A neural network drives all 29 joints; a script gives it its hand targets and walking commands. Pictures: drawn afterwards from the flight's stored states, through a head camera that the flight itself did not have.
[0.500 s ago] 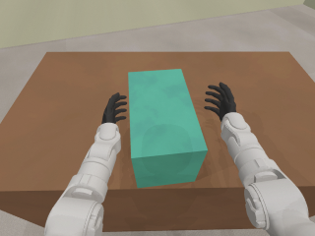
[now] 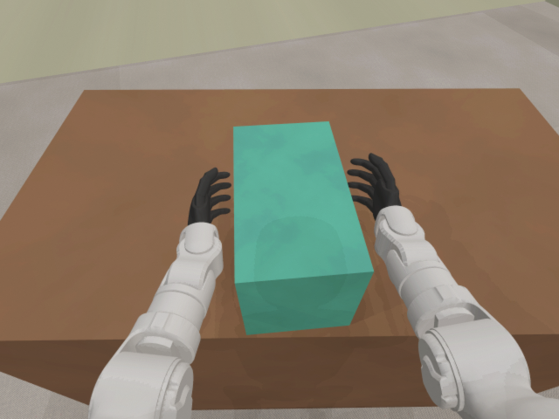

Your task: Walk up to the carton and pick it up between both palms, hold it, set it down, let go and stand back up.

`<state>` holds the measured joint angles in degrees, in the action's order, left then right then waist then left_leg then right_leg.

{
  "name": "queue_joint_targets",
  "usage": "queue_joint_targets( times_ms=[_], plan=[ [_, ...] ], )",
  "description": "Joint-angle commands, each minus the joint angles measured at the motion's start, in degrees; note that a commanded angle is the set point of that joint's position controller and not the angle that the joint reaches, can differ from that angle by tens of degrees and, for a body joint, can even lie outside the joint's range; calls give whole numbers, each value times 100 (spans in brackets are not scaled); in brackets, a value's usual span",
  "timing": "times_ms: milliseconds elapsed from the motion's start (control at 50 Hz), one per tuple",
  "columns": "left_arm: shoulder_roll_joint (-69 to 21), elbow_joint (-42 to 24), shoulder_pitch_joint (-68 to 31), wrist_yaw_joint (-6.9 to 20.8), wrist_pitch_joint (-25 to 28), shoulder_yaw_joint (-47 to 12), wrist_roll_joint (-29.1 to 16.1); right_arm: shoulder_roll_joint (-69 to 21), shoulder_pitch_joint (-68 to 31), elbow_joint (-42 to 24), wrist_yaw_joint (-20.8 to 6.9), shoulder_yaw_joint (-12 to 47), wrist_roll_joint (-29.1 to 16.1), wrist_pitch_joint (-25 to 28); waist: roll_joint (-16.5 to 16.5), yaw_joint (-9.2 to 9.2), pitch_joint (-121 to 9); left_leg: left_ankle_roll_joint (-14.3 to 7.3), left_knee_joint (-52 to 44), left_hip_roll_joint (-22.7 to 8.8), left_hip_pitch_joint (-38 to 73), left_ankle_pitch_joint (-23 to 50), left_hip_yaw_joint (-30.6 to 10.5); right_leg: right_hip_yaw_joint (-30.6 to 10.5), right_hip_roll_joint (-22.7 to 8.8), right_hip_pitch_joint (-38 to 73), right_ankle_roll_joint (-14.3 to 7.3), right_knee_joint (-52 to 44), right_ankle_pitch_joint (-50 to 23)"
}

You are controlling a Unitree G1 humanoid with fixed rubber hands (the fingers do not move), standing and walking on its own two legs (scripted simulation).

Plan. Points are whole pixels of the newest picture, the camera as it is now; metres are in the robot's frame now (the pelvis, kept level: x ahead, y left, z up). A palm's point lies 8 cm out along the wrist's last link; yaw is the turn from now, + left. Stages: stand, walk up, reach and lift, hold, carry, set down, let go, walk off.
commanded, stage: reach and lift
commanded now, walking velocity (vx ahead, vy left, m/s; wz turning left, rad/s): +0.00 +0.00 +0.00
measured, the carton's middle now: (289, 223) +0.43 +0.01 +0.02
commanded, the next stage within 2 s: none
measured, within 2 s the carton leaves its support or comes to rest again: leaves its support in 1.46 s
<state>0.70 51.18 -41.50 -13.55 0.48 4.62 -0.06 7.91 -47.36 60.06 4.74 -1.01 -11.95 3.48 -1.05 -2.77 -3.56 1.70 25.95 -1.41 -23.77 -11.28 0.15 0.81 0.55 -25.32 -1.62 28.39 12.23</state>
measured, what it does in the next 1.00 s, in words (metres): stands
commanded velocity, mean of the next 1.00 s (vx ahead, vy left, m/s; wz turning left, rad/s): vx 0.00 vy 0.00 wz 0.00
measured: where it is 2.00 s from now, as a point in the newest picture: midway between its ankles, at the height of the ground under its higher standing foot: outside the picture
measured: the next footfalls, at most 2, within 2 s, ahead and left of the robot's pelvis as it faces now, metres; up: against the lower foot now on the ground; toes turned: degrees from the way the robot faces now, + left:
none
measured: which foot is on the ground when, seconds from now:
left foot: down 0.00-1.00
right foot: down 0.00-1.00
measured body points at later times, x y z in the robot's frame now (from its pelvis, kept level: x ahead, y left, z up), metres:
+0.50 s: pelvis +0.00 +0.00 +0.00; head +0.05 +0.00 +0.45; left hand +0.41 +0.14 +0.06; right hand +0.44 -0.12 +0.07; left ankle +0.01 +0.14 -0.74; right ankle +0.01 -0.10 -0.74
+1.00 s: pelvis -0.01 +0.00 +0.00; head +0.02 +0.00 +0.45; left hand +0.39 +0.14 +0.06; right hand +0.42 -0.11 +0.08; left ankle +0.01 +0.14 -0.74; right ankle +0.01 -0.10 -0.74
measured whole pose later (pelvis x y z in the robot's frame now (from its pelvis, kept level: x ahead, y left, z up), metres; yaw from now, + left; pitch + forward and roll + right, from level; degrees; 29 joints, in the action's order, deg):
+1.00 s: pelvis -0.01 +0.00 +0.00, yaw +0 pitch +8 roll +1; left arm -6.1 54.1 -40.2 -13.0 5.0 19.0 14.6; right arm 0.7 -45.0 60.1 6.3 -14.3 10.2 5.9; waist -0.4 -2.8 -5.7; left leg 1.7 25.9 -1.4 -23.2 -10.8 0.1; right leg 0.8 0.6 -24.6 -1.5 27.9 11.4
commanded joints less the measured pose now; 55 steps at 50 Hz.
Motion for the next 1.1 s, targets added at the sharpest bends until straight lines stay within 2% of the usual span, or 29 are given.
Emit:
queue_joint_targets(
  times_ms=[0, 80, 180, 200, 300, 420, 480, 500, 540, 560, 600, 620, 660, 720, 740, 780, 820, 980, 1080],
  plan=[
    [-655, -1126, -2344, -4, 439, 543, 342, 164, -2786, -854, 156, -151, 382, 402, 75, -236, -3843, 188, 253, 90, 1061, 2237, 199, -1, 256, 1030, 103, -436, -2042],
    [-846, -1168, -2499, -69, 343, 497, 406, 28, -2854, -809, 282, -335, 534, 384, 157, -140, -3739, 221, 282, 54, 1278, 2324, 153, 92, 294, 828, 48, -506, -1756],
    [-1074, -1056, -2638, -100, 291, 471, 415, -160, -2899, -770, 283, -312, 518, 306, 125, -176, -3631, 179, 267, 22, 1347, 2160, 131, 123, 280, 663, 0, -582, -1435],
    [-1113, -1173, -2753, -106, 328, 426, 388, -221, -2937, -899, 293, -291, 506, 317, 129, -176, -3759, 189, 300, 23, 1363, 2211, 133, 125, 281, 701, 1, -548, -1510],
    [-1206, -980, -2793, -96, 319, 473, 458, -349, -2909, -748, 305, -313, 545, 274, 131, -166, -3520, 160, 262, 37, 1322, 2115, 144, 117, 257, 654, 20, -562, -1447],
    [-1531, -927, -2814, -14, 434, 481, 606, -648, -2941, -925, 254, -409, 784, 370, 71, -109, -3673, 158, 261, 38, 1421, 2148, 139, 165, 236, 683, 32, -560, -1530],
    [-2035, -827, -2839, 131, 556, 506, 809, -1248, -2943, -835, 128, -414, 1018, 425, 119, -113, -3656, 155, 214, 87, 1405, 2165, 191, 170, 189, 878, 35, -560, -1663],
    [-2360, -788, -2928, 217, 585, 469, 903, -1593, -2983, -781, 61, -429, 1129, 454, 159, -54, -3688, 164, 206, 90, 1479, 2179, 187, 198, 185, 908, 28, -583, -1707],
    [-3297, -578, -3018, 510, 651, 482, 1263, -2739, -3104, -745, -190, -407, 1587, 527, 88, -53, -3613, 148, 109, 124, 1547, 2120, 224, 223, 168, 1169, 45, -602, -1879],
    [-4081, -517, -3102, 744, 729, 321, 1451, -3750, -3197, -857, -390, -227, 1837, 586, 55, -26, -3717, 121, 58, 162, 1523, 2114, 242, 209, 131, 1456, 74, -585, -2179],
    [-4588, -553, -2932, 949, 806, 81, 1651, -4592, -2930, -922, -573, -18, 2100, 663, 135, -7, -4004, 135, 55, 191, 1500, 2396, 278, 172, 113, 2102, 108, -535, -2940],
    [-4638, -543, -2867, 997, 825, -8, 1694, -4727, -2818, -980, -605, -5, 2180, 705, 140, 49, -4166, 136, 62, 203, 1519, 2457, 274, 157, 130, 2253, 137, -520, -3204],
    [-4634, -404, -2760, 1044, 844, -60, 1700, -4906, -2705, -963, -624, 45, 2225, 745, 157, 51, -4134, 124, 19, 223, 1362, 2419, 270, 136, 128, 2445, 178, -508, -3441],
    [-4567, -180, -2750, 1087, 854, 13, 1688, -4899, -2713, -819, -640, 20, 2273, 760, 44, 104, -3806, 87, -98, 204, 1242, 2242, 252, 124, 132, 2599, 225, -527, -3415],
    [-4572, -151, -2769, 1087, 866, -34, 1643, -4905, -2716, -731, -642, -24, 2285, 763, 60, 153, -3721, 93, -130, 195, 1266, 2167, 244, 127, 136, 2533, 225, -547, -3306],
    [-4539, -61, -2837, 1099, 873, 63, 1652, -4841, -2796, -702, -667, -91, 2314, 742, 32, 112, -3523, 78, -209, 193, 1200, 1918, 275, 123, 133, 2486, 222, -613, -3013],
    [-4534, -145, -3065, 1070, 906, 18, 1592, -4784, -2894, -628, -691, -204, 2358, 754, 38, 145, -3566, 89, -219, 162, 1288, 1811, 264, 141, 154, 2358, 183, -644, -2740],
    [-4379, -20, -3446, 992, 841, 183, 1619, -4559, -3163, -440, -810, -644, 2547, 665, 138, 64, -3222, 62, -410, 115, 1379, 1059, 328, 232, 173, 1758, 68, -888, -1254],
    [-4268, -29, -3421, 978, 789, 316, 1693, -4510, -3117, -371, -851, -746, 2703, 637, 53, -16, -3053, 20, -466, 123, 1299, 886, 361, 228, 175, 1781, 67, -879, -1136]
  ],
)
